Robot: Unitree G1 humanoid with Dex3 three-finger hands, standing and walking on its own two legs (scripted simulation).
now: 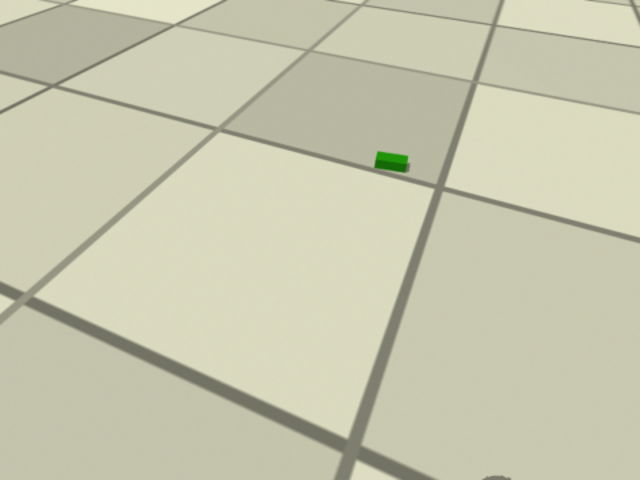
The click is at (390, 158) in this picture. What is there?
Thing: lying carton
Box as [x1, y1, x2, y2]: [374, 151, 407, 172]
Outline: 377,152 374,167 404,172 407,156 378,151
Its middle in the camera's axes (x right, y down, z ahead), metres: +0.38 -0.43 +2.08
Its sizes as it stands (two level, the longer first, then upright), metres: 0.167 0.079 0.055
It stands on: the floor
